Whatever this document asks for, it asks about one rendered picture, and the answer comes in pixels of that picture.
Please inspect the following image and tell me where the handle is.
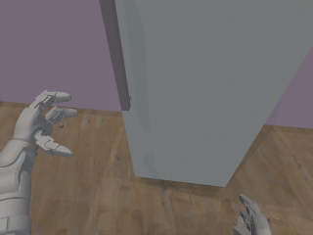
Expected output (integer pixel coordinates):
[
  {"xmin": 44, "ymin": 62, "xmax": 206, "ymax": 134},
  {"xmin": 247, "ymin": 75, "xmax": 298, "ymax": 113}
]
[{"xmin": 99, "ymin": 0, "xmax": 131, "ymax": 112}]

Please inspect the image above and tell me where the right robot hand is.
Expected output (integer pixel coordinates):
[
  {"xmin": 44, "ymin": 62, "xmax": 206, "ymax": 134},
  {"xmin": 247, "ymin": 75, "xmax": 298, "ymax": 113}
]
[{"xmin": 234, "ymin": 194, "xmax": 272, "ymax": 235}]

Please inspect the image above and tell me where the fridge door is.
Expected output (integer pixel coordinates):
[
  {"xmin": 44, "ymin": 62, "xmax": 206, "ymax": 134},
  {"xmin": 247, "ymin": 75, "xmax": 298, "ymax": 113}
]
[{"xmin": 114, "ymin": 0, "xmax": 313, "ymax": 187}]

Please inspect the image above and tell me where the left robot hand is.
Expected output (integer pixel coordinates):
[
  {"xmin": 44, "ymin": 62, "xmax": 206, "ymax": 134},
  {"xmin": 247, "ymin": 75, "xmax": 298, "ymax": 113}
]
[{"xmin": 13, "ymin": 90, "xmax": 78, "ymax": 158}]

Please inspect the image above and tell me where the left robot forearm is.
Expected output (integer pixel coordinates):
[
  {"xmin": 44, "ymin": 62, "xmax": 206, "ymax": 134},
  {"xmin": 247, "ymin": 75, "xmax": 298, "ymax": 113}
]
[{"xmin": 0, "ymin": 139, "xmax": 38, "ymax": 235}]

